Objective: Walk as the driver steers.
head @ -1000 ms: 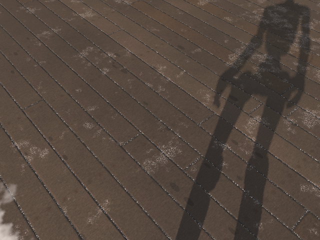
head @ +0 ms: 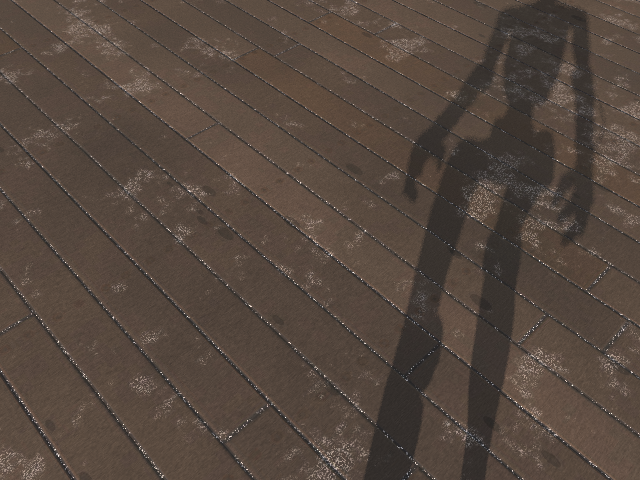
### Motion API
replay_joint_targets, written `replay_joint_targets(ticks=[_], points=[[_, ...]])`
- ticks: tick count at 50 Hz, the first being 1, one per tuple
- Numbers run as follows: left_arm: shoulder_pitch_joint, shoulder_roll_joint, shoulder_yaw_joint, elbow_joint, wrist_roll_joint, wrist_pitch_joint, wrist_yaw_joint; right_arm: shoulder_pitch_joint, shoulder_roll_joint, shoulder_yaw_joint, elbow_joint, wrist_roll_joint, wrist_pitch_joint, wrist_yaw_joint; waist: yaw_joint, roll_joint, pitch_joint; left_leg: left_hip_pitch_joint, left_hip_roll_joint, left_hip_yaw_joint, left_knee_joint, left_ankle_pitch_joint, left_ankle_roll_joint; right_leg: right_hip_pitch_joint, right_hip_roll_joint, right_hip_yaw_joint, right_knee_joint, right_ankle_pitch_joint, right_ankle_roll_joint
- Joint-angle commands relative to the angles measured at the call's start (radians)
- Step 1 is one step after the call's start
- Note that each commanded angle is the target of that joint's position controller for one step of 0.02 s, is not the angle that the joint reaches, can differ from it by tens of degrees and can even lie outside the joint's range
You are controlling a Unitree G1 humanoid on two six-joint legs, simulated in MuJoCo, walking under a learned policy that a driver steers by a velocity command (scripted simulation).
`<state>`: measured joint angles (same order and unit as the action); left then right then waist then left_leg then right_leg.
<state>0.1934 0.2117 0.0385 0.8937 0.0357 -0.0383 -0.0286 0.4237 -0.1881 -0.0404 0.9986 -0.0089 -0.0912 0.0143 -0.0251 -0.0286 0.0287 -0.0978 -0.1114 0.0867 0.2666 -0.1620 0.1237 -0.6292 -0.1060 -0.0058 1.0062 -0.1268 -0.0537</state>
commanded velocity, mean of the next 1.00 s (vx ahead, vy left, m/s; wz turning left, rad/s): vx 0.50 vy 0.00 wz -0.01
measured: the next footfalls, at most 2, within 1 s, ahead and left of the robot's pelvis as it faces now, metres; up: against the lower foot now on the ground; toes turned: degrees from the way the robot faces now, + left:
right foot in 0.32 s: +0.35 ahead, -0.11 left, +0.00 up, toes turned -3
left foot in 0.86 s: +0.64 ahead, +0.07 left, +0.00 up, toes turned +5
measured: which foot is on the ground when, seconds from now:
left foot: down 0.00-0.34, up 0.36-0.84, down 0.86-1.00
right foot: up 0.00-0.30, down 0.32-0.88, up 0.90-1.00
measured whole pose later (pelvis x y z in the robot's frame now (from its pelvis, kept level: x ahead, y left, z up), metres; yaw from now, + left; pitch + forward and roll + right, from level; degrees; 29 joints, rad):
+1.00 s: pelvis +0.56 +0.01 -0.01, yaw -1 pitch -1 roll +0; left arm 0.34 0.20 0.05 1.02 0.02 -0.07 0.00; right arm 0.19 -0.21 -0.06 0.96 -0.02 -0.08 0.01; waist 0.02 -0.03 0.06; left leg -0.27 -0.04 0.13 0.44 -0.17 0.09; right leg -0.38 -0.02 0.00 1.15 -0.32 -0.09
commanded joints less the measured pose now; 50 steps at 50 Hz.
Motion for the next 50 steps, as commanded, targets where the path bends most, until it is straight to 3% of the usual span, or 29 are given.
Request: replay_joint_targets(ticks=[1,6,11,13,14,15,16,17,18,19,20,21,22,23,25,27,31,35,38,40,41,42,43,44,45,46,47,48,50], points=[[-0.064,0.047,0.009,-0.055,-0.004,-0.002,-0.004,0.052,-0.099,-0.012,-0.025,0.006,-0.016,-0.005,0.007,0.042,0.082,-0.012,0.286,-0.22,-0.19,0.111,0.081,-0.092,-0.017,-0.011,-0.113,0.111,0.024],[-0.215,0.028,0.0,-0.092,-0.011,-0.005,-0.007,0.142,-0.091,-0.002,0.011,-0.001,-0.015,-0.017,-0.041,0.074,0.086,0.102,0.275,-0.177,-0.156,0.261,0.052,-0.088,0.027,-0.054,-0.298,0.184,0.028],[-0.314,0.029,-0.003,-0.129,-0.014,-0.019,-0.006,0.195,-0.101,0.0,0.05,-0.018,-0.009,-0.034,-0.06,0.091,0.097,0.255,0.314,-0.17,-0.061,0.505,0.072,-0.075,0.073,-0.085,-0.408,0.067,-0.009],[-0.257,0.037,0.001,-0.119,-0.016,-0.028,0.0,0.154,-0.117,-0.002,0.052,-0.021,-0.008,-0.039,-0.014,0.109,0.07,0.257,0.32,-0.145,0.026,0.733,0.059,0.053,0.113,-0.102,-0.461,-0.011,-0.047],[-0.172,0.052,0.009,-0.092,-0.016,-0.033,0.008,0.139,-0.129,-0.005,0.054,-0.02,-0.008,-0.04,0.023,0.12,0.024,0.247,0.314,-0.134,0.118,0.88,0.046,0.175,0.15,-0.116,-0.48,-0.042,-0.067],[-0.016,0.075,0.023,-0.04,-0.014,-0.041,0.019,0.119,-0.139,-0.006,0.055,-0.015,-0.006,-0.037,0.09,0.108,-0.057,0.213,0.292,-0.11,0.278,0.921,0.03,0.362,0.176,-0.123,-0.537,-0.009,-0.095],[0.167,0.123,0.042,0.011,0.005,-0.05,0.031,0.089,-0.137,-0.003,0.039,-0.004,-0.01,-0.034,0.17,0.095,-0.156,0.032,0.266,-0.092,0.492,0.725,0.013,0.642,0.085,-0.027,-0.545,0.004,-0.139],[0.308,0.231,0.07,0.027,0.035,-0.052,0.041,0.135,-0.05,0.018,-0.002,0.032,-0.013,-0.023,0.173,-0.082,-0.31,-0.305,0.149,-0.023,0.871,0.222,-0.03,0.962,-0.22,0.38,-0.564,-0.107,-0.241],[0.282,0.223,0.072,0.033,0.007,-0.038,0.027,0.182,-0.087,0.0,0.014,0.029,-0.01,-0.024,0.143,-0.128,-0.364,-0.487,0.029,-0.091,1.091,-0.358,-0.03,1.001,-0.342,0.7,-0.685,-0.046,-0.329],[0.182,0.173,0.061,0.029,-0.021,-0.034,0.02,0.083,-0.129,-0.015,-0.005,0.007,-0.006,-0.027,0.103,-0.028,-0.2,-0.556,0.107,-0.151,1.102,-0.258,-0.018,0.862,-0.276,0.548,-0.712,-0.095,-0.286],[0.1,0.115,0.046,0.019,-0.027,-0.04,0.015,0.01,-0.111,-0.012,-0.029,-0.001,-0.012,-0.021,0.078,-0.001,-0.086,-0.55,0.141,-0.143,1.046,-0.178,-0.02,0.708,-0.236,0.422,-0.757,-0.048,-0.254],[0.064,0.075,0.035,0.021,-0.021,-0.047,0.015,-0.017,-0.091,-0.012,-0.032,-0.007,-0.008,-0.018,0.045,0.023,-0.031,-0.515,0.172,-0.138,0.986,-0.139,-0.023,0.609,-0.188,0.334,-0.79,0.006,-0.216],[0.063,0.039,0.022,0.037,-0.024,-0.051,0.019,-0.017,-0.077,-0.013,-0.033,-0.024,0.007,-0.01,0.013,0.02,-0.002,-0.467,0.191,-0.133,0.94,-0.119,-0.032,0.523,-0.138,0.262,-0.821,0.034,-0.177],[0.082,0.036,0.019,0.053,-0.022,-0.058,0.022,0.013,-0.05,-0.009,-0.026,-0.03,0.021,-0.002,-0.004,-0.018,-0.002,-0.424,0.195,-0.126,0.912,-0.117,-0.044,0.48,-0.131,0.228,-0.835,0.078,-0.179],[0.14,0.048,0.019,0.085,-0.026,-0.073,0.024,-0.011,-0.037,-0.01,-0.034,-0.034,0.036,0.008,-0.018,-0.01,0.017,-0.442,0.199,-0.106,0.873,-0.097,-0.06,0.462,-0.109,0.168,-0.849,0.182,-0.18],[0.175,0.071,0.022,0.099,-0.026,-0.077,0.025,-0.099,-0.048,-0.012,-0.065,-0.032,0.045,0.014,-0.011,-0.01,0.037,-0.502,0.216,-0.083,0.806,-0.016,-0.076,0.461,-0.084,0.126,-0.88,0.175,-0.168],[0.233,0.068,0.013,0.118,-0.026,-0.075,0.023,-0.296,-0.047,-0.001,-0.13,-0.019,0.044,0.018,0.027,-0.027,0.075,-0.525,0.211,-0.037,0.559,0.126,-0.096,0.476,-0.043,0.056,-0.89,0.269,-0.148],[0.325,0.082,0.011,0.148,-0.024,-0.073,0.03,-0.428,-0.048,0.007,-0.165,-0.011,0.042,0.017,0.073,-0.031,0.079,-0.508,0.177,-0.007,0.397,0.178,-0.083,0.589,-0.066,0.052,-0.877,0.316,-0.14],[0.347,0.094,0.013,0.164,-0.013,-0.067,0.041,-0.478,-0.067,0.001,-0.19,-0.014,0.034,0.014,0.075,-0.032,0.088,-0.528,0.167,-0.017,0.335,0.108,-0.053,0.711,-0.114,0.062,-0.829,0.388,-0.145],[0.322,0.108,0.017,0.166,-0.008,-0.063,0.048,-0.437,-0.079,-0.006,-0.183,-0.013,0.025,0.009,0.041,-0.039,0.068,-0.434,0.137,-0.007,0.288,0.027,-0.023,0.736,-0.124,0.045,-0.748,0.546,-0.129],[0.309,0.117,0.02,0.167,-0.008,-0.061,0.05,-0.36,-0.09,-0.014,-0.158,-0.015,0.019,0.003,0.008,-0.043,0.028,-0.324,0.104,0.007,0.262,-0.006,-0.006,0.732,-0.116,0.031,-0.656,0.672,-0.116],[0.292,0.12,0.02,0.166,-0.011,-0.057,0.048,-0.209,-0.105,-0.027,-0.105,-0.02,0.011,-0.005,-0.057,-0.018,-0.046,-0.141,0.073,0.025,0.197,0.022,0.018,0.695,-0.082,-0.001,-0.484,0.713,-0.098],[0.283,0.102,0.012,0.148,-0.018,-0.058,0.045,-0.026,-0.16,-0.047,-0.053,-0.039,0.0,-0.016,-0.121,0.023,-0.157,0.125,0.175,-0.086,0.197,0.004,0.062,0.525,-0.04,-0.029,-0.248,0.521,-0.078],[0.382,0.0,-0.011,0.117,-0.062,-0.058,0.033,0.1,-0.276,-0.076,-0.043,-0.062,-0.001,-0.022,-0.107,0.23,-0.319,0.458,0.495,-0.547,0.145,-0.104,0.194,0.162,0.11,-0.102,0.161,-0.021,-0.024],[0.368,0.073,0.013,0.132,-0.042,-0.057,0.033,0.057,-0.25,-0.074,-0.042,-0.023,0.016,-0.013,-0.096,0.19,-0.331,0.421,0.539,-0.77,0.011,-0.127,0.229,0.029,0.17,0.012,0.309,-0.394,-0.033],[0.267,0.092,0.023,0.107,-0.031,-0.052,0.034,-0.068,-0.2,-0.06,-0.058,-0.007,0.019,-0.01,-0.047,0.111,-0.154,0.269,0.494,-0.587,-0.004,-0.182,0.184,-0.031,0.097,0.052,0.324,-0.302,-0.045],[0.21,0.076,0.02,0.093,-0.028,-0.056,0.029,-0.147,-0.133,-0.043,-0.073,-0.006,0.011,-0.005,-0.024,0.063,-0.065,0.118,0.455,-0.466,-0.05,-0.128,0.144,-0.004,0.061,0.057,0.266,-0.217,-0.047],[0.197,0.055,0.021,0.097,-0.023,-0.048,0.027,-0.177,-0.097,-0.032,-0.069,-0.009,0.003,-0.005,0.006,0.059,-0.013,0.02,0.409,-0.366,-0.082,-0.068,0.095,0.044,0.035,0.057,0.208,-0.176,-0.046],[0.234,0.017,0.019,0.111,-0.001,-0.017,0.014,-0.156,-0.057,-0.018,-0.042,-0.007,-0.012,-0.014,0.047,0.086,0.007,-0.08,0.358,-0.242,-0.119,0.016,0.048,0.125,0.02,0.053,0.156,-0.143,-0.03]])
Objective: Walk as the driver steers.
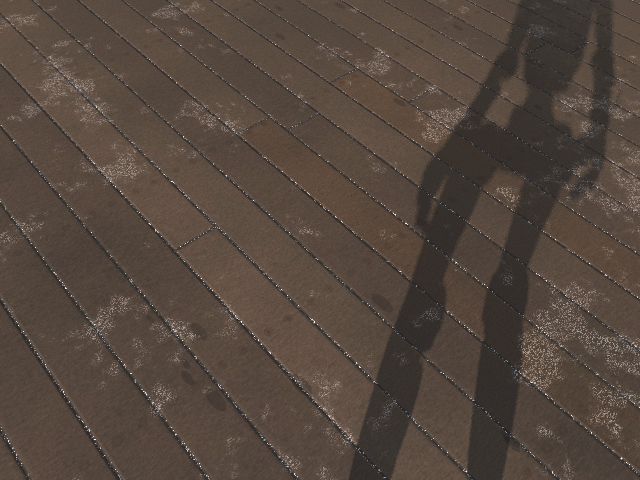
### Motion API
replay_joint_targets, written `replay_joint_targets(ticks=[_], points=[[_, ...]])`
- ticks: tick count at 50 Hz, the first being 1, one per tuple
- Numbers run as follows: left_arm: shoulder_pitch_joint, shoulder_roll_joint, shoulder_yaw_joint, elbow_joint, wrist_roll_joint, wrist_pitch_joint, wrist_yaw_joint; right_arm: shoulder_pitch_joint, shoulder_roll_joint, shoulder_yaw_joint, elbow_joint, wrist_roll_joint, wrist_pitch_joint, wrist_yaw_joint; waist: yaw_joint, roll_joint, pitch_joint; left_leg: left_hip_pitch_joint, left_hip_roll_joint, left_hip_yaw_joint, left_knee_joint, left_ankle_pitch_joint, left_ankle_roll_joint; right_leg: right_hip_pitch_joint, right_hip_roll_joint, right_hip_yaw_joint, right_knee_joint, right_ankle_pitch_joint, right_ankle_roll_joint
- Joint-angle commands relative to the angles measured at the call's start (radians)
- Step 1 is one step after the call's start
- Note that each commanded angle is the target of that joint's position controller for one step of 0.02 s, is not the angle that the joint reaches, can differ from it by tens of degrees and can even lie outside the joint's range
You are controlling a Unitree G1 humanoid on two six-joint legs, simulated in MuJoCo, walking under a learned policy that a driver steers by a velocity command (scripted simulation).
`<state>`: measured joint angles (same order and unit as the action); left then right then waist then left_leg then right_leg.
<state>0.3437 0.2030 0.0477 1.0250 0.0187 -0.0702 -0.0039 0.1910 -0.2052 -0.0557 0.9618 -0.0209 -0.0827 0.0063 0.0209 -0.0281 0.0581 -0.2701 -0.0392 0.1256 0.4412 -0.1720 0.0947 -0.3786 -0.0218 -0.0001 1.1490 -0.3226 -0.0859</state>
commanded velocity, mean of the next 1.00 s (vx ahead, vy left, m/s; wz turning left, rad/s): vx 0.50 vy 0.00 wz -0.43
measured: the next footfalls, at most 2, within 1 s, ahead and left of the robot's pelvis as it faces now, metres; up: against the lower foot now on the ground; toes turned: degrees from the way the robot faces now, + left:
right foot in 0.42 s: +0.35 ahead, -0.11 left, +0.00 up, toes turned -18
left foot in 0.96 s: +0.70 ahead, -0.08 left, +0.00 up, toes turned -27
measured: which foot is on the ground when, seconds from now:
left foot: down 0.00-0.44, up 0.46-0.94, down 0.96-1.00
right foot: up 0.00-0.40, down 0.42-0.98, up 1.00-1.00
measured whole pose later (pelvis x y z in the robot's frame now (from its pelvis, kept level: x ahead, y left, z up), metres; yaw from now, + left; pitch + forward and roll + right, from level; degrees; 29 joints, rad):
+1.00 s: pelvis +0.53 -0.10 -0.02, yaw -28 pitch +1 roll +0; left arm 0.43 0.27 0.06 0.95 0.00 -0.07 0.01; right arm 0.06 -0.23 -0.03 0.76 -0.04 -0.08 0.01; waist 0.07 -0.01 0.05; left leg -0.45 -0.02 0.05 0.56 -0.12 0.06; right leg -0.06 0.12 0.14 0.74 -0.45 -0.09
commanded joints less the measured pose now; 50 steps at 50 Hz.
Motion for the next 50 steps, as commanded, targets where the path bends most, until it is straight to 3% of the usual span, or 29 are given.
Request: replay_joint_targets(ticks=[1,4,10,15,18,20,21,22,23,24,25,26,27,28,29,31,33,37,42,44,45,46,47,48,49,50], points=[[0.084,0.022,0.011,-0.023,0.017,0.026,-0.016,0.103,-0.048,-0.003,0.006,0.006,-0.03,-0.008,0.008,0.087,-0.02,0.085,0.281,-0.247,-0.302,0.074,0.076,-0.126,-0.061,0.043,0.011,0.071,0.005],[-0.013,0.024,0.015,-0.062,0.013,0.045,-0.024,0.154,-0.077,-0.007,0.026,0.006,-0.043,-0.011,0.011,0.09,0.014,0.106,0.268,-0.147,-0.328,0.146,0.061,-0.23,-0.075,0.033,-0.04,0.173,0.015],[-0.24,0.013,0.001,-0.147,0.004,0.039,-0.037,0.238,-0.072,0.004,0.045,0.006,-0.044,-0.024,-0.033,0.082,0.054,0.184,0.244,-0.009,-0.322,0.321,0.023,-0.284,-0.056,-0.04,-0.33,0.354,0.024],[-0.36,0.018,-0.006,-0.205,0.01,0.035,-0.042,0.326,-0.092,0.002,0.08,0.002,-0.03,-0.044,-0.063,0.084,0.065,0.351,0.287,0.058,-0.248,0.529,0.022,-0.265,-0.018,-0.132,-0.494,0.286,-0.02],[-0.287,0.038,0.007,-0.194,0.013,0.037,-0.035,0.305,-0.126,-0.006,0.08,-0.002,-0.015,-0.057,-0.014,0.123,0.008,0.414,0.305,0.107,-0.069,0.933,0.014,-0.136,0.06,-0.183,-0.52,0.14,-0.079],[-0.115,0.078,0.03,-0.144,0.016,0.031,-0.029,0.281,-0.157,-0.016,0.065,-0.005,0.001,-0.054,0.058,0.14,-0.091,0.386,0.306,0.123,0.216,0.993,0.017,0.061,0.123,-0.186,-0.577,0.072,-0.133],[0.031,0.125,0.053,-0.104,0.028,0.024,-0.021,0.25,-0.166,-0.02,0.044,0.001,0.004,-0.046,0.136,0.101,-0.161,0.241,0.291,0.134,0.461,0.808,-0.007,0.282,0.097,-0.106,-0.668,0.089,-0.177],[0.086,0.233,0.091,-0.119,0.027,0.032,-0.006,0.249,-0.104,-0.013,-0.017,0.026,-0.007,-0.035,0.141,-0.131,-0.289,-0.125,0.162,0.154,0.883,0.183,-0.065,0.603,-0.186,0.326,-0.717,0.042,-0.282],[0.049,0.294,0.095,-0.141,0.013,0.043,-0.01,0.218,-0.111,-0.011,-0.083,0.026,-0.018,-0.016,0.085,-0.134,-0.345,-0.403,-0.011,-0.048,1.097,-0.363,-0.087,0.697,-0.36,0.763,-0.865,0.144,-0.412],[0.029,0.256,0.087,-0.127,0.0,0.051,0.0,0.083,-0.129,-0.015,-0.104,0.012,-0.028,-0.009,0.097,0.016,-0.205,-0.513,0.074,-0.156,1.07,-0.265,-0.075,0.616,-0.311,0.59,-0.88,0.13,-0.365],[-0.023,0.202,0.074,-0.121,-0.01,0.047,0.005,0.082,-0.119,-0.011,-0.114,0.02,-0.039,-0.006,0.048,0.047,-0.086,-0.489,0.119,-0.152,0.949,-0.176,-0.071,0.458,-0.282,0.469,-0.906,0.189,-0.306],[-0.068,0.154,0.06,-0.122,-0.014,0.038,0.002,0.064,-0.115,-0.016,-0.105,0.009,-0.029,-0.011,0.003,0.123,-0.021,-0.398,0.159,-0.159,0.834,-0.14,-0.067,0.333,-0.181,0.339,-0.902,0.348,-0.209],[-0.092,0.158,0.058,-0.132,-0.017,0.031,0.008,0.126,-0.09,-0.009,-0.109,-0.011,-0.011,-0.011,-0.039,0.049,-0.035,-0.341,0.155,-0.151,0.788,-0.147,-0.087,0.268,-0.176,0.32,-0.921,0.372,-0.233],[-0.103,0.135,0.05,-0.137,-0.02,0.021,0.009,0.138,-0.091,-0.007,-0.101,-0.027,0.01,-0.008,-0.053,0.042,-0.036,-0.296,0.169,-0.158,0.755,-0.145,-0.105,0.218,-0.146,0.298,-0.937,0.382,-0.228],[-0.091,0.138,0.047,-0.137,-0.022,0.009,0.009,0.126,-0.093,-0.01,-0.111,-0.032,0.025,-0.003,-0.056,0.036,-0.043,-0.287,0.161,-0.148,0.729,-0.142,-0.118,0.203,-0.124,0.277,-0.936,0.423,-0.228],[-0.053,0.175,0.054,-0.132,-0.02,-0.001,0.009,0.073,-0.091,-0.01,-0.138,-0.027,0.039,0.003,-0.052,0.031,-0.028,-0.312,0.162,-0.128,0.633,-0.09,-0.142,0.183,-0.092,0.246,-0.944,0.455,-0.213],[0.0,0.191,0.058,-0.13,-0.019,0.0,0.005,-0.02,-0.092,-0.008,-0.175,-0.026,0.045,0.006,-0.018,0.008,-0.02,-0.364,0.16,-0.12,0.538,-0.009,-0.156,0.205,-0.085,0.264,-0.956,0.43,-0.193],[0.077,0.186,0.055,-0.131,-0.017,0.004,0.003,-0.164,-0.098,-0.002,-0.232,-0.019,0.046,0.012,0.036,-0.026,-0.013,-0.429,0.136,-0.126,0.366,0.112,-0.152,0.304,-0.08,0.283,-0.941,0.44,-0.164],[0.148,0.174,0.043,-0.116,-0.005,-0.001,0.015,-0.279,-0.096,0.013,-0.28,-0.011,0.029,0.025,0.081,-0.036,-0.005,-0.392,0.095,-0.104,0.194,0.161,-0.108,0.417,-0.11,0.279,-0.899,0.562,-0.14],[0.139,0.188,0.042,-0.115,-0.001,-0.005,0.022,-0.266,-0.113,0.011,-0.286,-0.009,0.021,0.026,0.064,-0.042,-0.002,-0.324,0.075,-0.1,0.139,0.122,-0.075,0.441,-0.131,0.284,-0.876,0.638,-0.12],[0.112,0.206,0.045,-0.121,0.0,-0.008,0.024,-0.21,-0.122,0.007,-0.279,-0.007,0.016,0.022,0.028,-0.064,-0.008,-0.234,0.065,-0.106,0.101,0.088,-0.054,0.422,-0.142,0.282,-0.842,0.699,-0.102],[0.089,0.218,0.047,-0.123,0.002,-0.011,0.024,-0.127,-0.146,-0.003,-0.252,-0.006,0.012,0.015,-0.01,-0.063,-0.039,-0.121,0.034,-0.096,0.079,0.043,-0.036,0.416,-0.131,0.266,-0.769,0.829,-0.084],[0.076,0.224,0.047,-0.122,0.002,-0.013,0.019,0.01,-0.165,-0.015,-0.208,-0.005,0.004,0.005,-0.076,-0.027,-0.108,0.042,0.008,-0.079,0.017,0.053,-0.014,0.401,-0.09,0.227,-0.61,0.893,-0.065],[0.076,0.201,0.039,-0.133,-0.002,-0.018,0.013,0.16,-0.207,-0.029,-0.176,-0.019,-0.007,-0.009,-0.136,0.022,-0.207,0.273,0.113,-0.182,0.009,0.016,0.023,0.272,-0.04,0.193,-0.391,0.721,-0.048],[0.202,0.102,0.018,-0.151,-0.042,-0.019,0.007,0.269,-0.32,-0.056,-0.17,-0.043,-0.007,-0.016,-0.111,0.237,-0.363,0.569,0.396,-0.617,-0.027,-0.113,0.141,-0.022,0.104,0.1,-0.025,0.23,0.001],[0.22,0.152,0.025,-0.135,-0.023,-0.016,0.009,0.236,-0.287,-0.055,-0.153,-0.019,0.011,-0.002,-0.085,0.262,-0.351,0.529,0.462,-0.884,-0.172,-0.179,0.185,-0.169,0.148,0.109,0.109,-0.185,-0.004]])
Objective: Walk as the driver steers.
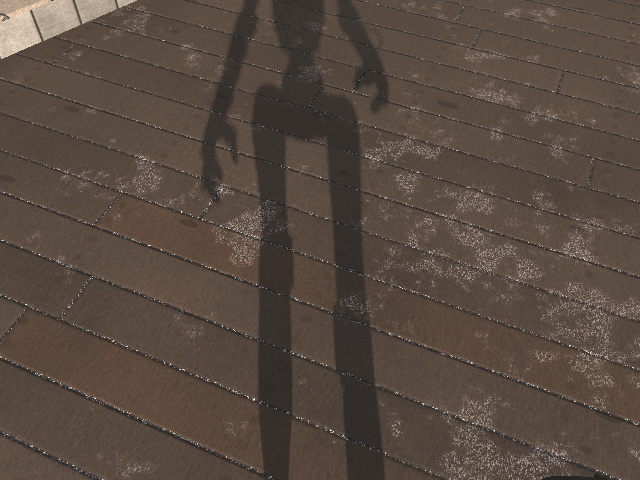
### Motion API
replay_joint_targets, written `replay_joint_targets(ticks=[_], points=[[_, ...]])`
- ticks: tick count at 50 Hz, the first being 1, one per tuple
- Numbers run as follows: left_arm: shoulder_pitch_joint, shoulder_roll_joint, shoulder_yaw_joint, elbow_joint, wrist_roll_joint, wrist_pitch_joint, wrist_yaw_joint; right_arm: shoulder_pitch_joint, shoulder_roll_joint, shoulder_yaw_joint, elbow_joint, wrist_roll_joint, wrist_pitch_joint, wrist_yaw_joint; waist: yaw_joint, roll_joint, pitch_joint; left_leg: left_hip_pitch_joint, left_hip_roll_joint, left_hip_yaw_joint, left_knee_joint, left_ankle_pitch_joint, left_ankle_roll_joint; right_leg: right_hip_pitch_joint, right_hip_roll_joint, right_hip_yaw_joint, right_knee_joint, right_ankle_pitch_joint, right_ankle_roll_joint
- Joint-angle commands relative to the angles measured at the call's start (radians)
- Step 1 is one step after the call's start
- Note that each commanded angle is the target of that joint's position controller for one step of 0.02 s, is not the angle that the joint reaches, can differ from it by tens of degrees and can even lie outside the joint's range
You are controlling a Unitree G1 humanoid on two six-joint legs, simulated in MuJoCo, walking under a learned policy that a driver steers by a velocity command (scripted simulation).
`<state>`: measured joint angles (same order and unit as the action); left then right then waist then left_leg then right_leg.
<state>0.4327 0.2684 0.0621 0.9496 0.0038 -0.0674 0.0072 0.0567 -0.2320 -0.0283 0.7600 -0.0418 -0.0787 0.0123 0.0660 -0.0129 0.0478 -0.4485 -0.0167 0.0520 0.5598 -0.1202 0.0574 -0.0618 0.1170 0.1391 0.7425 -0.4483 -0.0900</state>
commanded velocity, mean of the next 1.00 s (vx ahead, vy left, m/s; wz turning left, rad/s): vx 0.50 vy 0.00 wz -0.04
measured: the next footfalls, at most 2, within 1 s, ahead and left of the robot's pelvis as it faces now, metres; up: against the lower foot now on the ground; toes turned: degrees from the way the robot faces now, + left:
right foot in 0.50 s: +0.41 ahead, -0.10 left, +0.00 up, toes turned -4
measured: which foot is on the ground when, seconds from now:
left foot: down 0.00-0.52, up 0.54-1.00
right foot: up 0.00-0.48, down 0.50-1.00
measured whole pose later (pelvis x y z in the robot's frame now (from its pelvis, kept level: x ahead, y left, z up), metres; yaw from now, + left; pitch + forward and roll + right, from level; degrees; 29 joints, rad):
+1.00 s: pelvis +0.52 -0.02 +0.01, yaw +0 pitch +1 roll -2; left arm 0.46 0.20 0.03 1.04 0.02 -0.09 0.01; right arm 0.03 -0.21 -0.02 0.83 -0.03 -0.04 0.03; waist 0.07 0.03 0.04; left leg -0.55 0.06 0.07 0.59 -0.08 0.06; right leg 0.13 0.08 -0.07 0.17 -0.32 -0.05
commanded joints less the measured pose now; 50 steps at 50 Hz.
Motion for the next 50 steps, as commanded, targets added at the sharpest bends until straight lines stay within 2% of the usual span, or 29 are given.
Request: replay_joint_targets(ticks=[1,2,3,4,5,7,11,14,19,22,23,24,25,26,27,28,30,31,32,34,36,37,38,39,40,44,46,48,50], points=[[0.052,0.108,0.016,-0.064,0.014,-0.012,-0.002,0.263,-0.183,-0.064,0.028,0.018,0.012,-0.003,-0.094,0.117,-0.157,0.546,0.402,-0.683,-0.307,-0.326,0.208,-0.539,-0.058,-0.011,0.561,0.023,-0.006],[-0.028,0.095,0.01,-0.08,0.021,-0.012,-0.011,0.196,-0.12,-0.048,0.02,0.021,0.009,0.002,-0.089,0.033,-0.072,0.42,0.352,-0.543,-0.332,-0.28,0.186,-0.532,-0.098,-0.017,0.511,0.096,-0.005],[-0.06,0.078,0.007,-0.092,0.022,-0.008,-0.018,0.179,-0.099,-0.04,0.028,0.018,0.004,0.001,-0.073,0.047,-0.031,0.351,0.302,-0.437,-0.358,-0.186,0.157,-0.513,-0.128,-0.029,0.455,0.127,-0.004],[-0.07,0.071,0.006,-0.098,0.035,0.002,-0.024,0.193,-0.085,-0.032,0.047,0.021,-0.001,-0.002,-0.058,0.062,-0.015,0.306,0.257,-0.362,-0.375,-0.096,0.133,-0.483,-0.147,-0.042,0.412,0.142,0.004],[-0.043,0.056,0.001,-0.09,0.04,0.011,-0.031,0.208,-0.095,-0.033,0.063,0.024,-0.009,-0.002,-0.044,0.104,-0.032,0.285,0.25,-0.331,-0.384,-0.035,0.14,-0.453,-0.151,-0.057,0.394,0.149,0.015],[-0.058,0.047,-0.003,-0.091,0.04,0.021,-0.037,0.249,-0.098,-0.035,0.089,0.032,-0.024,0.003,-0.039,0.101,-0.029,0.288,0.232,-0.273,-0.402,0.076,0.15,-0.474,-0.164,-0.082,0.366,0.176,0.03],[-0.225,0.033,-0.015,-0.145,0.038,0.025,-0.044,0.321,-0.107,-0.035,0.128,0.036,-0.026,0.003,-0.064,0.085,0.013,0.334,0.206,-0.192,-0.452,0.146,0.153,-0.599,-0.208,-0.135,0.22,0.304,0.063],[-0.345,0.009,-0.03,-0.182,0.031,0.021,-0.048,0.367,-0.108,-0.033,0.151,0.038,-0.024,0.003,-0.092,0.086,0.021,0.352,0.177,-0.135,-0.446,0.221,0.133,-0.576,-0.202,-0.172,0.042,0.4,0.076],[-0.468,0.016,-0.037,-0.22,0.023,0.016,-0.044,0.433,-0.126,-0.034,0.185,0.03,-0.019,-0.006,-0.122,0.089,0.031,0.446,0.217,-0.125,-0.4,0.318,0.125,-0.518,-0.17,-0.198,-0.133,0.413,0.056],[-0.449,0.034,-0.029,-0.22,0.026,0.007,-0.036,0.424,-0.139,-0.037,0.199,0.024,-0.011,-0.016,-0.095,0.093,0.023,0.514,0.245,-0.123,-0.313,0.485,0.11,-0.445,-0.139,-0.205,-0.198,0.314,0.015],[-0.382,0.044,-0.022,-0.199,0.029,0.002,-0.03,0.412,-0.148,-0.039,0.201,0.024,-0.008,-0.018,-0.063,0.097,-0.011,0.517,0.24,-0.112,-0.23,0.606,0.097,-0.347,-0.111,-0.213,-0.232,0.284,-0.003],[-0.247,0.059,-0.011,-0.151,0.035,-0.008,-0.022,0.401,-0.146,-0.037,0.203,0.027,-0.002,-0.018,-0.003,0.068,-0.081,0.491,0.205,-0.076,-0.071,0.668,0.079,-0.175,-0.082,-0.229,-0.3,0.31,-0.028],[-0.073,0.11,0.008,-0.102,0.053,-0.019,-0.01,0.392,-0.127,-0.029,0.186,0.033,-0.003,-0.017,0.061,0.026,-0.192,0.34,0.165,-0.044,0.148,0.506,0.058,0.082,-0.177,-0.128,-0.3,0.294,-0.072],[0.047,0.223,0.038,-0.092,0.075,-0.018,0.0,0.472,-0.022,-0.002,0.142,0.068,-0.005,-0.008,0.055,-0.182,-0.348,-0.019,0.03,0.035,0.531,0.002,0.006,0.417,-0.488,0.306,-0.334,0.197,-0.192],[0.03,0.203,0.04,-0.086,0.032,-0.001,-0.007,0.463,-0.102,-0.025,0.159,0.046,-0.001,-0.014,0.051,-0.164,-0.359,-0.159,-0.036,-0.052,0.685,-0.412,0.015,0.383,-0.55,0.53,-0.453,0.179,-0.234],[-0.074,0.152,0.026,-0.094,0.013,0.003,-0.011,0.378,-0.13,-0.038,0.142,0.03,0.003,-0.013,0.007,-0.08,-0.186,-0.217,0.031,-0.098,0.714,-0.333,0.027,0.24,-0.492,0.373,-0.467,0.141,-0.204],[-0.164,0.052,-0.002,-0.097,0.014,-0.012,-0.02,0.304,-0.095,-0.034,0.134,0.023,0.002,-0.002,-0.043,-0.033,-0.025,-0.148,0.096,-0.102,0.599,-0.212,0.029,-0.007,-0.383,0.155,-0.532,0.336,-0.121],[-0.183,0.043,-0.005,-0.086,0.006,-0.015,-0.015,0.339,-0.07,-0.029,0.14,0.012,0.017,0.005,-0.083,-0.065,-0.03,-0.1,0.109,-0.089,0.558,-0.188,0.015,-0.06,-0.349,0.098,-0.567,0.308,-0.1],[-0.179,0.048,-0.004,-0.081,0.008,-0.021,-0.012,0.361,-0.059,-0.026,0.152,0.004,0.03,0.012,-0.093,-0.084,-0.036,-0.063,0.112,-0.079,0.548,-0.176,0.002,-0.1,-0.344,0.08,-0.591,0.327,-0.112],[-0.14,0.054,-0.002,-0.054,0.004,-0.036,-0.014,0.321,-0.06,-0.029,0.142,0.003,0.042,0.021,-0.1,-0.05,-0.017,-0.092,0.118,-0.066,0.524,-0.135,-0.016,-0.104,-0.327,0.038,-0.617,0.404,-0.128],[-0.109,0.065,0.002,-0.037,0.002,-0.039,-0.012,0.247,-0.063,-0.031,0.123,0.005,0.049,0.024,-0.094,-0.018,0.003,-0.166,0.133,-0.051,0.472,-0.056,-0.032,-0.077,-0.306,-0.005,-0.648,0.394,-0.123],[-0.084,0.079,0.004,-0.027,0.002,-0.04,-0.013,0.205,-0.055,-0.027,0.103,0.005,0.049,0.025,-0.086,-0.045,0.018,-0.188,0.147,-0.051,0.421,-0.027,-0.04,-0.079,-0.321,-0.004,-0.657,0.414,-0.136],[-0.05,0.05,-0.003,-0.01,-0.001,-0.039,-0.013,0.154,-0.067,-0.03,0.093,0.005,0.049,0.024,-0.071,-0.025,0.043,-0.228,0.143,-0.037,0.4,0.001,-0.044,-0.049,-0.296,-0.033,-0.651,0.505,-0.119],[-0.036,0.065,-0.002,-0.003,0.0,-0.038,-0.014,0.123,-0.051,-0.024,0.077,0.007,0.047,0.024,-0.069,-0.05,0.034,-0.231,0.145,-0.034,0.337,0.031,-0.049,-0.037,-0.303,-0.041,-0.649,0.502,-0.123],[-0.03,0.061,-0.002,0.001,0.001,-0.036,-0.014,0.087,-0.056,-0.023,0.07,0.011,0.046,0.024,-0.059,-0.036,0.037,-0.228,0.14,-0.026,0.294,0.063,-0.053,-0.027,-0.29,-0.055,-0.652,0.506,-0.118],[0.041,0.073,-0.004,0.034,0.007,-0.035,-0.008,-0.039,-0.039,-0.009,0.03,0.016,0.041,0.024,-0.022,-0.039,0.045,-0.199,0.105,0.008,0.127,0.125,-0.04,0.05,-0.297,-0.088,-0.631,0.601,-0.109],[0.07,0.07,-0.006,0.052,0.012,-0.032,-0.003,-0.085,-0.05,-0.009,0.012,0.015,0.038,0.021,-0.011,-0.036,0.057,-0.206,0.091,0.014,0.077,0.105,-0.023,0.115,-0.315,-0.09,-0.609,0.645,-0.108],[0.075,0.08,-0.004,0.066,0.018,-0.028,0.004,-0.1,-0.06,-0.012,-0.002,0.016,0.032,0.019,-0.018,-0.047,0.062,-0.193,0.08,0.014,0.039,0.051,0.002,0.172,-0.342,-0.085,-0.572,0.721,-0.105],[0.048,0.092,-0.001,0.07,0.022,-0.025,0.01,-0.048,-0.069,-0.018,0.009,0.016,0.023,0.013,-0.053,-0.052,0.035,-0.089,0.038,0.035,-0.007,-0.027,0.036,0.197,-0.343,-0.109,-0.481,0.928,-0.085]])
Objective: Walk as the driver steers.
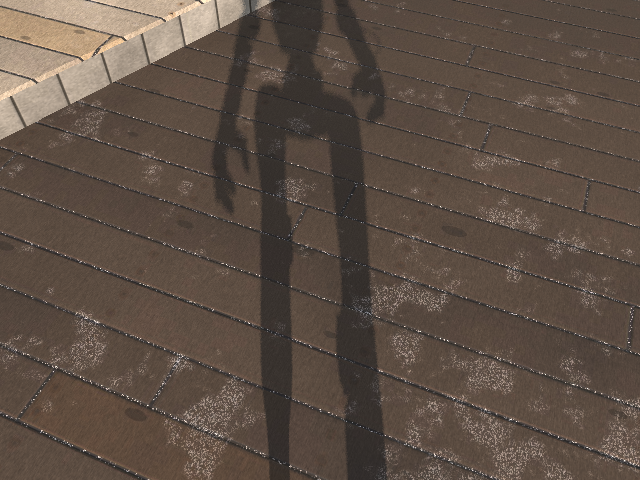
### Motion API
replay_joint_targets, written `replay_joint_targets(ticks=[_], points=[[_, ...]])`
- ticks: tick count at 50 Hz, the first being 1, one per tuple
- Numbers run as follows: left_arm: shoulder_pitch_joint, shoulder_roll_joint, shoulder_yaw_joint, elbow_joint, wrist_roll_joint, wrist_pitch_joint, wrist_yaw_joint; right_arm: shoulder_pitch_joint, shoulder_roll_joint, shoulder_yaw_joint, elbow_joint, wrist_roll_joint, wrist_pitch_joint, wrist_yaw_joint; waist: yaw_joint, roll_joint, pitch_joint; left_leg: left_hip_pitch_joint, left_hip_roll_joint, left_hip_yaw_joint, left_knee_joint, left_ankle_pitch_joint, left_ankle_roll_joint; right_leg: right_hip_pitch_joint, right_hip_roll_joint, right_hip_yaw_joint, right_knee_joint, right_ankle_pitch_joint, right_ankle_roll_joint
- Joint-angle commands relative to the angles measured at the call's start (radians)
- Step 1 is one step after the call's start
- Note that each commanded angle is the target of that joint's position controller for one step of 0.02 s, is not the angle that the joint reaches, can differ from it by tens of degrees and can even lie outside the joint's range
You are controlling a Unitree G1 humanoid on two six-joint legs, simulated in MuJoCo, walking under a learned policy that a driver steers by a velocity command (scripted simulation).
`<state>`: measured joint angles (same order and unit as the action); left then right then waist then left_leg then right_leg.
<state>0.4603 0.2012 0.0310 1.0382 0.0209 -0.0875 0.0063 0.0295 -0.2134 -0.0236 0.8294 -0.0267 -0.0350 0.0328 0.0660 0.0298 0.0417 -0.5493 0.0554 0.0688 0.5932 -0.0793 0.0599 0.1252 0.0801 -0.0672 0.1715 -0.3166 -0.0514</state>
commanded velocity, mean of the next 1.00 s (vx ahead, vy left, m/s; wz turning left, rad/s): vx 0.50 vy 0.00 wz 0.24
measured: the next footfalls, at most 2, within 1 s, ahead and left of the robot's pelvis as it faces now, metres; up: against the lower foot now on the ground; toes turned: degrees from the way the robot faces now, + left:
left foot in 0.06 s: +0.20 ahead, +0.10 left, +0.00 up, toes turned +4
right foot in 0.60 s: +0.49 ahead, -0.09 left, +0.00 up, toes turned +1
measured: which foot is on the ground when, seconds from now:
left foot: up 0.00-0.04, down 0.06-0.62, up 0.64-1.00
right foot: down 0.00-0.06, up 0.08-0.58, down 0.60-1.00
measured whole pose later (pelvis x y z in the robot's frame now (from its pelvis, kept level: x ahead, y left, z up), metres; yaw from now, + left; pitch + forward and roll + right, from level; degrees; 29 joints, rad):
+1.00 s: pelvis +0.52 +0.01 +0.01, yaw +17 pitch +0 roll -2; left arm 0.40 0.21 0.05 0.99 0.02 -0.11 0.01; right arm 0.08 -0.23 -0.06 0.84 -0.03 0.00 0.06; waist 0.04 0.03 0.04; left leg -0.63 0.09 0.06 0.76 -0.03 0.06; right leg 0.03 0.00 -0.28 0.24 -0.28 -0.01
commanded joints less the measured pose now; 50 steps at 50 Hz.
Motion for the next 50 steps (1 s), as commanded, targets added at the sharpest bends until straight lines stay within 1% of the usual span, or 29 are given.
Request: replay_joint_targets(ticks=[1,2,3,4,5,6,7,8,9,12,14,17,20,24,27,28,29,30,31,32,33,34,36,37,40,41,42,45,50], points=[[0.006,0.171,0.033,-0.017,0.006,-0.003,0.011,0.066,-0.101,-0.031,-0.034,0.0,-0.026,-0.015,-0.092,-0.106,-0.005,0.134,-0.066,0.029,-0.067,-0.096,0.053,0.001,-0.299,0.086,0.196,0.924,-0.11],[-0.014,0.169,0.031,-0.018,0.001,0.001,0.01,0.229,-0.12,-0.044,0.024,-0.006,-0.035,-0.024,-0.163,-0.075,-0.092,0.334,-0.092,0.043,-0.13,-0.052,0.078,-0.045,-0.259,0.05,0.379,0.944,-0.089],[-0.019,0.145,0.021,-0.042,-0.008,-0.001,0.007,0.414,-0.185,-0.065,0.07,-0.03,-0.045,-0.037,-0.225,-0.017,-0.209,0.611,0.055,-0.114,-0.136,-0.094,0.127,-0.241,-0.215,0.021,0.643,0.687,-0.07],[0.101,0.038,0.0,-0.061,-0.048,-0.001,-0.005,0.501,-0.302,-0.097,0.085,-0.039,-0.041,-0.038,-0.187,0.23,-0.35,0.916,0.361,-0.615,-0.22,-0.181,0.277,-0.621,-0.023,-0.031,1.054,0.023,-0.017],[0.036,0.138,0.027,-0.05,-0.015,0.0,-0.001,0.422,-0.246,-0.087,0.077,0.003,-0.028,-0.029,-0.173,0.089,-0.312,0.84,0.344,-0.725,-0.315,-0.209,0.26,-0.725,-0.027,0.122,1.146,-0.173,-0.037],[-0.046,0.141,0.034,-0.08,-0.012,-0.001,-0.005,0.302,-0.201,-0.073,0.059,0.013,-0.027,-0.027,-0.124,0.048,-0.146,0.684,0.311,-0.548,-0.328,-0.217,0.229,-0.765,-0.086,0.13,1.14,-0.089,-0.045],[-0.087,0.123,0.029,-0.088,-0.012,-0.005,-0.009,0.244,-0.136,-0.056,0.053,0.01,-0.033,-0.022,-0.103,-0.002,-0.075,0.559,0.271,-0.448,-0.369,-0.147,0.203,-0.738,-0.122,0.125,1.082,-0.021,-0.046],[-0.104,0.104,0.031,-0.086,-0.002,0.004,-0.011,0.235,-0.103,-0.045,0.063,0.011,-0.04,-0.02,-0.078,-0.008,-0.021,0.468,0.207,-0.342,-0.388,-0.046,0.152,-0.688,-0.152,0.122,1.017,0.009,-0.047],[-0.066,0.08,0.024,-0.083,0.012,0.019,-0.017,0.227,-0.094,-0.042,0.078,0.016,-0.043,-0.025,-0.046,0.058,-0.029,0.407,0.196,-0.307,-0.418,-0.06,0.154,-0.637,-0.163,0.109,0.978,0.017,-0.031],[-0.102,0.066,0.024,-0.085,0.017,0.042,-0.032,0.281,-0.098,-0.041,0.112,0.016,-0.065,-0.027,-0.033,0.031,-0.004,0.369,0.157,-0.228,-0.462,0.018,0.156,-0.64,-0.174,0.084,0.918,0.068,-0.002],[-0.18,0.067,0.024,-0.111,0.017,0.049,-0.036,0.325,-0.119,-0.044,0.131,0.018,-0.069,-0.028,-0.041,0.024,0.016,0.397,0.15,-0.198,-0.488,0.03,0.154,-0.713,-0.192,0.067,0.852,0.141,0.015],[-0.313,0.067,0.02,-0.156,0.012,0.049,-0.038,0.375,-0.107,-0.038,0.149,0.019,-0.067,-0.026,-0.07,0.017,0.051,0.436,0.134,-0.16,-0.502,0.086,0.151,-0.779,-0.202,0.048,0.704,0.231,0.036],[-0.424,0.054,0.01,-0.192,0.006,0.043,-0.04,0.425,-0.108,-0.036,0.166,0.019,-0.067,-0.029,-0.103,0.026,0.06,0.459,0.121,-0.133,-0.491,0.145,0.139,-0.744,-0.179,0.018,0.547,0.305,0.04],[-0.512,0.066,0.009,-0.232,0.003,0.035,-0.035,0.48,-0.121,-0.036,0.188,0.011,-0.058,-0.038,-0.126,0.032,0.06,0.572,0.145,-0.171,-0.417,0.273,0.149,-0.745,-0.145,0.017,0.444,0.288,0.035],[-0.481,0.094,0.017,-0.242,-0.002,0.018,-0.029,0.443,-0.147,-0.045,0.181,0.003,-0.051,-0.046,-0.091,0.048,0.042,0.597,0.162,-0.202,-0.333,0.379,0.129,-0.64,-0.119,0.027,0.376,0.195,0.012],[-0.411,0.109,0.024,-0.225,-0.001,0.011,-0.024,0.421,-0.156,-0.049,0.176,0.004,-0.05,-0.046,-0.057,0.05,0.012,0.582,0.152,-0.2,-0.262,0.464,0.114,-0.534,-0.094,0.02,0.342,0.16,0.0],[-0.271,0.128,0.036,-0.181,0.005,-0.001,-0.014,0.4,-0.156,-0.049,0.173,0.009,-0.049,-0.043,0.006,0.016,-0.059,0.541,0.108,-0.169,-0.104,0.502,0.094,-0.347,-0.075,0.008,0.268,0.19,-0.02],[-0.098,0.192,0.057,-0.143,0.028,-0.014,0.001,0.389,-0.127,-0.042,0.15,0.019,-0.052,-0.039,0.068,-0.052,-0.182,0.39,0.047,-0.129,0.136,0.331,0.072,-0.088,-0.197,0.129,0.255,0.151,-0.061],[-0.005,0.311,0.086,-0.149,0.052,-0.012,0.009,0.487,-0.006,-0.018,0.112,0.06,-0.05,-0.036,0.043,-0.257,-0.343,0.045,-0.1,-0.032,0.495,-0.205,0.022,0.233,-0.506,0.531,0.208,0.053,-0.16],[-0.056,0.274,0.083,-0.16,0.025,0.008,0.004,0.485,-0.091,-0.04,0.121,0.038,-0.04,-0.044,0.029,-0.226,-0.356,-0.058,-0.107,-0.098,0.632,-0.446,0.037,0.165,-0.547,0.711,0.105,-0.016,-0.192],[-0.153,0.188,0.06,-0.175,0.013,0.013,0.002,0.414,-0.12,-0.054,0.117,0.024,-0.031,-0.043,-0.011,-0.123,-0.195,-0.088,-0.04,-0.129,0.661,-0.365,0.048,0.019,-0.497,0.561,0.087,-0.094,-0.162],[-0.221,0.128,0.045,-0.184,0.008,0.008,-0.001,0.366,-0.098,-0.052,0.108,0.02,-0.03,-0.033,-0.03,-0.086,-0.093,-0.075,-0.003,-0.127,0.625,-0.287,0.044,-0.116,-0.449,0.429,0.046,-0.044,-0.136],[-0.234,0.086,0.032,-0.169,0.003,-0.003,0.004,0.356,-0.068,-0.054,0.104,0.0,-0.009,-0.018,-0.069,-0.116,-0.025,-0.014,0.035,-0.12,0.562,-0.231,0.032,-0.25,-0.371,0.24,0.004,0.094,-0.082],[-0.226,0.093,0.035,-0.16,0.0,-0.01,0.007,0.36,-0.051,-0.052,0.1,-0.005,0.005,-0.01,-0.082,-0.14,-0.031,0.004,0.037,-0.106,0.563,-0.218,0.02,-0.281,-0.371,0.212,-0.014,0.11,-0.091],[-0.185,0.104,0.039,-0.141,-0.007,-0.034,0.006,0.28,-0.048,-0.055,0.062,-0.004,0.026,0.005,-0.091,-0.108,-0.004,-0.068,0.054,-0.098,0.533,-0.128,0.002,-0.274,-0.363,0.104,-0.049,0.213,-0.099],[-0.155,0.088,0.036,-0.13,-0.006,-0.037,0.006,0.248,-0.049,-0.056,0.055,-0.006,0.029,0.007,-0.084,-0.086,0.013,-0.102,0.053,-0.094,0.525,-0.096,0.003,-0.256,-0.341,0.053,-0.039,0.292,-0.082],[-0.146,0.112,0.041,-0.127,-0.004,-0.037,0.006,0.224,-0.038,-0.051,0.036,-0.006,0.032,0.011,-0.09,-0.119,0.003,-0.123,0.059,-0.088,0.483,-0.06,-0.004,-0.243,-0.356,0.04,-0.045,0.276,-0.096],[-0.126,0.107,0.039,-0.117,0.0,-0.037,0.004,0.111,-0.044,-0.045,-0.006,-0.003,0.032,0.024,-0.073,-0.092,0.039,-0.139,0.054,-0.064,0.33,0.035,-0.014,-0.232,-0.339,-0.038,-0.05,0.335,-0.097],[-0.059,0.151,0.05,-0.097,0.0,-0.028,0.013,-0.044,-0.048,-0.033,-0.072,-0.01,0.027,0.04,-0.033,-0.096,0.063,-0.068,0.027,0.028,0.099,0.051,0.02,-0.138,-0.362,-0.133,-0.025,0.428,-0.08]])
Velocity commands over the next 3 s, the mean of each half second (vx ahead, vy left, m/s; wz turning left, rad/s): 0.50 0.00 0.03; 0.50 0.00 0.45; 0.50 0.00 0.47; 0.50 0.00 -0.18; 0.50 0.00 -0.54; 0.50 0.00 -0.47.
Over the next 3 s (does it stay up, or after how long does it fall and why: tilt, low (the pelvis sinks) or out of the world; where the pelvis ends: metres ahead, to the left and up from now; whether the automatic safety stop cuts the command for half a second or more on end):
stays up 1.51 0.31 0.01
